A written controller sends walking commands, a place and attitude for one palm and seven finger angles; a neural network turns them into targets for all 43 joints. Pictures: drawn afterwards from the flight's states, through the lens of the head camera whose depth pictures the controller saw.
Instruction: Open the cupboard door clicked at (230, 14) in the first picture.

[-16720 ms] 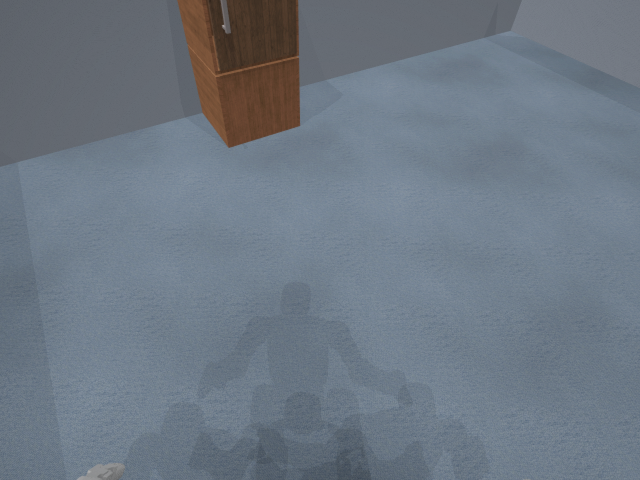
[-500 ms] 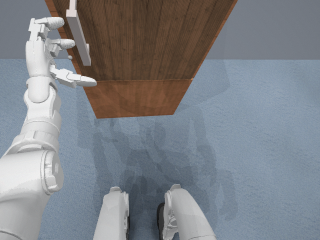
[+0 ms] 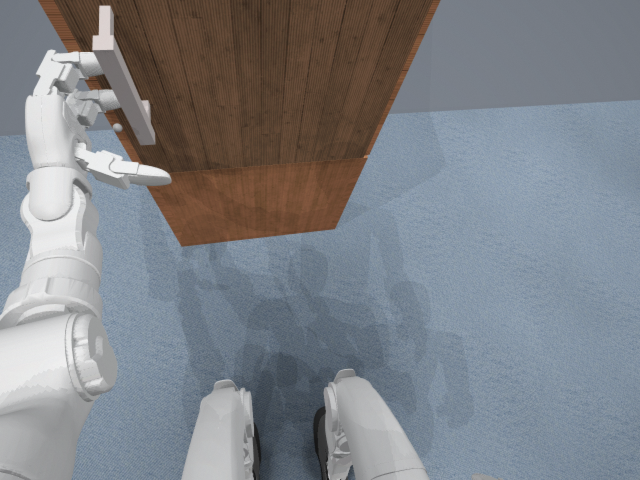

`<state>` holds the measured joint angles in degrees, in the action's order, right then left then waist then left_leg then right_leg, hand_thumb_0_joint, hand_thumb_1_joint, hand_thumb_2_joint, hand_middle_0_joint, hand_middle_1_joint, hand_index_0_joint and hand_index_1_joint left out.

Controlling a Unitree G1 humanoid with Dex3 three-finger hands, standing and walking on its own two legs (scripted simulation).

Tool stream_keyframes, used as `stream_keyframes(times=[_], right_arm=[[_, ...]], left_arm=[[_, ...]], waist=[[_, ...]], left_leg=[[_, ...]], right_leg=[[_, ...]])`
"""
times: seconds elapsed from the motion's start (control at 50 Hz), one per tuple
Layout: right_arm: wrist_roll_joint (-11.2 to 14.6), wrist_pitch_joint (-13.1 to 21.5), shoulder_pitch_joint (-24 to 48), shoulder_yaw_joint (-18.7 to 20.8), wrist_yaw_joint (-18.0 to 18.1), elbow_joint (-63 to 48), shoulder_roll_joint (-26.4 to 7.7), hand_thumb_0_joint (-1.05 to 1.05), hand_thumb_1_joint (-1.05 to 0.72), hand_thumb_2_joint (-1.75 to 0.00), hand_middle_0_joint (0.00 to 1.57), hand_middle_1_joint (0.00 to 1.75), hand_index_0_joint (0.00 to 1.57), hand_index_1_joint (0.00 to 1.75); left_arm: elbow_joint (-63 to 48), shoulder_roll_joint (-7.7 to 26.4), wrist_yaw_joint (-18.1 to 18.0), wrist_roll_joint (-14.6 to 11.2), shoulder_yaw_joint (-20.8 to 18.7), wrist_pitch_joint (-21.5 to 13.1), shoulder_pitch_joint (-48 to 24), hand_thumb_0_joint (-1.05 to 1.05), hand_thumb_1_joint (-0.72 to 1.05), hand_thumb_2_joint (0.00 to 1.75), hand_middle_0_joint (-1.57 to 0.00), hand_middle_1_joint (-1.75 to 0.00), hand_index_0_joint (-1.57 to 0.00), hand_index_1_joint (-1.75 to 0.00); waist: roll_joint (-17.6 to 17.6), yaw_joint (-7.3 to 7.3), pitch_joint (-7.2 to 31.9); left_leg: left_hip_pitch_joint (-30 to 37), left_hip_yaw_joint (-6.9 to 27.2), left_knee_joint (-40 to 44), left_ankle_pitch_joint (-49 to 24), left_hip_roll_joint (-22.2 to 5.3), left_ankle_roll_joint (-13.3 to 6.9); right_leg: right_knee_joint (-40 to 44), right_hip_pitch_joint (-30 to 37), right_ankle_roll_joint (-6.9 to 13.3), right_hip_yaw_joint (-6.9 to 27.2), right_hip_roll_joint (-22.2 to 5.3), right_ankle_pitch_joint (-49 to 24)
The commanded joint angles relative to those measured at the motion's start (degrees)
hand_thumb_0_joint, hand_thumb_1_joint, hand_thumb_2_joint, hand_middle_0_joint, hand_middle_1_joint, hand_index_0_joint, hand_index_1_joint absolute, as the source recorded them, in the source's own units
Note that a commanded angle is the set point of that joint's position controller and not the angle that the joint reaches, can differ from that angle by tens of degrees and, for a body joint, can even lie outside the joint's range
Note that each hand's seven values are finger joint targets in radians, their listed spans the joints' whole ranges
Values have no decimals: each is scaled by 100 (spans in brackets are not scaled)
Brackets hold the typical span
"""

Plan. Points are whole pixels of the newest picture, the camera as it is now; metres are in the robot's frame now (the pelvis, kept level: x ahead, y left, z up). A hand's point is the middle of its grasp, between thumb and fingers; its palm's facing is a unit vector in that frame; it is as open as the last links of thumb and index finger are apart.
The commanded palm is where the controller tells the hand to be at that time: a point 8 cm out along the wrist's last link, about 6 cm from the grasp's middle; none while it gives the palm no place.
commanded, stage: move the hooked fingers beside the handle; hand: left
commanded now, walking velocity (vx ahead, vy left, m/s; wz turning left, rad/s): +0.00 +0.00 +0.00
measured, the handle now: (128, 84) +0.57 +0.18 +0.04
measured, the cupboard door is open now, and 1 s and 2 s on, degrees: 0 0 0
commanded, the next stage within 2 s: slide the fingers in behind the handle in 1.42 s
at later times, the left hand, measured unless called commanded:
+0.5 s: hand (81, 136) +0.51 +0.23 +0.03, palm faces +0.11 -0.99 -0.02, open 14.0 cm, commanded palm +0.49 +0.26 +0.03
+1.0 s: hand (70, 131) +0.52 +0.24 +0.02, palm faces +0.10 -1.00 -0.01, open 14.0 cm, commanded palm +0.49 +0.26 +0.03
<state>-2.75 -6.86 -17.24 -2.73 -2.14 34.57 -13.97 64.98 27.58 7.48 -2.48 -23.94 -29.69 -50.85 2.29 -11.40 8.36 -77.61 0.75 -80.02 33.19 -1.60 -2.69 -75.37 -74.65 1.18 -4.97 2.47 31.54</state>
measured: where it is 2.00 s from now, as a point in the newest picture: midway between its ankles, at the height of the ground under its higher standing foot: (290, 477)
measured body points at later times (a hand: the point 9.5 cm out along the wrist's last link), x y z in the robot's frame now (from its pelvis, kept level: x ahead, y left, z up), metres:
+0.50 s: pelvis -0.01 -0.01 +0.00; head +0.18 +0.03 +0.41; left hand +0.50 +0.28 +0.03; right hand +0.03 -0.28 -0.11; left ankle +0.02 +0.09 -0.60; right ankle +0.03 -0.11 -0.60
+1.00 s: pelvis -0.01 +0.01 -0.01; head +0.18 +0.05 +0.40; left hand +0.51 +0.30 +0.03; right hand +0.02 -0.26 -0.11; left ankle +0.02 +0.09 -0.60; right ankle +0.03 -0.11 -0.60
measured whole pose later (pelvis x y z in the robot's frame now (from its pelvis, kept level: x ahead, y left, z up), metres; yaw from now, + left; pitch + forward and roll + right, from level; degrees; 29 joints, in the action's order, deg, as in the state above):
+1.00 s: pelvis -0.01 +0.01 -0.01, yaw -1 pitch +32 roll -7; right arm -1.9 -4.9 -17.7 -3.5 -0.6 35.5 -14.7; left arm 63.0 34.0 15.1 -5.0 -27.5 -25.5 -51.0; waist 2.1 -11.4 7.8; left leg -80.2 1.7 -81.5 33.1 -1.7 -3.0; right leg -75.6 -76.4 0.8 -5.8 2.7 31.0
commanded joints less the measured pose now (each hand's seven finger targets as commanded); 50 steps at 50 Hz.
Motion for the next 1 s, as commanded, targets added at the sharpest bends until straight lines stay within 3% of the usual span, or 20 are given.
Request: stream_keyframes(times=[0.0, 0.06, 0.08, 0.1, 0.16, 0.18, 0.26, 0.32, 0.38, 0.42, 0.5, 0.58, 0.6, 0.66, 0.72, 0.76, 0.84, 0.9, 0.94, 0.98], right_arm=[[34, 7, -1052, 360, 73, -222, -1147, 0, -90, -90, 20, 30, 20, 30], [66, 38, -1041, 366, 102, -189, -1138, 0, -90, -90, 20, 30, 20, 30], [67, 39, -1067, 383, 121, -167, -1180, 0, -90, -90, 20, 30, 20, 30], [82, 52, -1046, 383, 128, -167, -1171, 0, -90, -90, 20, 30, 20, 30], [103, 93, -1058, 376, 159, -106, -1174, 0, -90, -90, 20, 30, 20, 30], [110, 96, -1067, 384, 178, -86, -1206, 0, -90, -90, 20, 30, 20, 30], [119, 155, -1051, 354, 228, -51, -1222, 0, -90, -90, 20, 30, 20, 30], [101, 176, -1054, 368, 221, -66, -1228, 0, -90, -90, 20, 30, 20, 30], [123, 162, -1045, 350, 220, -53, -1240, 0, -90, -90, 20, 30, 20, 30], [130, 164, -1026, 319, 255, -85, -1274, 0, -90, -90, 20, 30, 20, 30], [126, 199, -1020, 315, 270, -136, -1294, 0, -90, -90, 20, 30, 20, 30], [151, 208, -1011, 287, 271, -109, -1333, 0, -90, -90, 20, 30, 20, 30], [148, 214, -1013, 281, 287, -116, -1345, 0, -90, -90, 20, 30, 20, 30], [142, 257, -1061, 303, 294, -81, -1335, 0, -90, -90, 20, 30, 20, 30], [139, 255, -1102, 328, 291, -45, -1357, 0, -90, -90, 20, 30, 20, 30], [124, 266, -1135, 337, 272, -20, -1341, 0, -90, -90, 20, 30, 20, 30], [117, 227, -1145, 307, 269, -15, -1358, 0, -90, -90, 20, 30, 20, 30], [86, 239, -1151, 333, 226, -51, -1312, 0, -90, -90, 20, 30, 20, 30], [93, 214, -1144, 340, 212, -71, -1317, 0, -90, -90, 20, 30, 20, 30], [90, 197, -1158, 329, 198, -53, -1298, 0, -90, -90, 20, 30, 20, 30]], left_arm=[[-1292, 1642, 59, -120, -347, -373, -2021, 0, -50, 30, -30, -120, -30, -120], [-1343, 1484, 230, -220, -203, -365, -2107, 0, -50, 30, -30, -120, -30, -120], [-1377, 1692, 266, -239, -366, -367, -2048, 0, -50, 30, -30, -120, -30, -120], [-1374, 1572, 327, -268, -256, -347, -2018, 0, -50, 30, -30, -120, -30, -120], [-1297, 1473, 471, -345, -149, -281, -2135, 0, -50, 30, -30, -120, -30, -120], [-1219, 1641, 494, -342, -283, -261, -2059, 0, -50, 30, -30, -120, -30, -120], [-1154, 1809, 567, -357, -307, -235, -2272, 0, -50, 30, -30, -120, -30, -120], [-1381, 1912, 596, -350, -374, -277, -2239, 0, -50, 30, -30, -120, -30, -120], [-1040, 1840, 636, -355, -330, -179, -2044, 0, -50, 30, -30, -120, -30, -120], [-978, 2179, 656, -350, -491, -93, -2185, 0, -50, 30, -30, -120, -30, -120], [-1282, 2432, 741, -336, -636, -149, -2225, 0, -50, 30, -30, -120, -30, -120], [-978, 2357, 869, -375, -543, -54, -2136, 0, -50, 30, -30, -120, -30, -120], [-1032, 2470, 899, -378, -586, -33, -2218, 0, -50, 30, -30, -120, -30, -120], [-1213, 2269, 982, -440, -437, -22, -2399, 0, -50, 30, -30, -120, -30, -120], [-1237, 2226, 989, -440, -433, 19, -2302, 0, -50, 30, -30, -120, -30, -120], [-1288, 2053, 968, -435, -324, 38, -2390, 0, -50, 30, -30, -120, -30, -120], [-1132, 2261, 839, -368, -489, 121, -2294, 0, -50, 30, -30, -120, -30, -120], [-1599, 2157, 760, -345, -435, -8, -2399, 0, -50, 30, -30, -120, -30, -120], [-1533, 2253, 720, -337, -571, -26, -2079, 0, -50, 30, -30, -120, -30, -120], [-1422, 2089, 692, -348, -495, -6, -2049, 0, -50, 30, -30, -120, -30, -120]], waist=[[848, 101, 3340], [838, 4, 3308], [825, 67, 3367], [835, 39, 3406], [829, -40, 3183], [828, 19, 3239], [819, -39, 3069], [1084, 67, 3449], [937, 3, 3095], [776, -23, 2956], [1115, 88, 3399], [995, -10, 3041], [1024, -6, 3086], [1190, -57, 3271], [1185, -28, 3351], [1381, -50, 3417], [1156, -26, 3161], [1549, 69, 3604], [1352, 125, 3568], [1267, 62, 3362]], left_leg=[[2725, 464, 857, -2683, -10, 122], [2767, 482, 838, -2678, -17, 105], [2773, 467, 832, -2685, -26, 111], [2762, 454, 823, -2648, -10, 101], [2699, 468, 823, -2488, -16, 79], [2697, 470, 824, -2462, -20, 92], [2497, 467, 795, -2225, -11, 58], [2809, 492, 780, -2520, -14, 92], [2633, 475, 769, -2412, -25, 79], [2211, 416, 729, -2121, -19, 30], [2566, 462, 712, -2398, -30, 66], [2436, 499, 716, -2212, -56, 61], [2376, 498, 703, -2207, -58, 51], [2627, 549, 679, -2357, -64, 60], [2857, 612, 714, -2511, -82, 95], [3081, 682, 716, -2646, -88, 121], [2901, 700, 782, -2514, -103, 139], [3393, 734, 811, -2890, -102, 200], [3397, 738, 845, -3007, -120, 223], [3330, 741, 858, -3046, -129, 209]], right_leg=[[757, 1505, 18, 291, 82, -1983], [767, 1430, 13, 305, 78, -1989], [777, 1493, 5, 313, 76, -2007], [800, 1496, -1, 327, 76, -2004], [841, 1369, 0, 324, 71, -1855], [841, 1369, 3, 316, 67, -1811], [860, 1323, 9, 344, 72, -1605], [810, 1331, 25, 318, 74, -1734], [846, 1210, 12, 304, 78, -1669], [874, 1409, -11, 369, 76, -1576], [777, 1357, 20, 349, 82, -1669], [796, 1136, 11, 299, 93, -1470], [779, 1178, 10, 305, 87, -1476], [745, 1038, 23, 288, 84, -1531], [757, 928, 27, 233, 85, -1545], [700, 695, 51, 187, 81, -1519], [732, 716, 44, 152, 86, -1422], [712, 705, 62, 149, 80, -1553], [723, 820, 63, 134, 94, -1627], [738, 776, 44, 117, 87, -1663]])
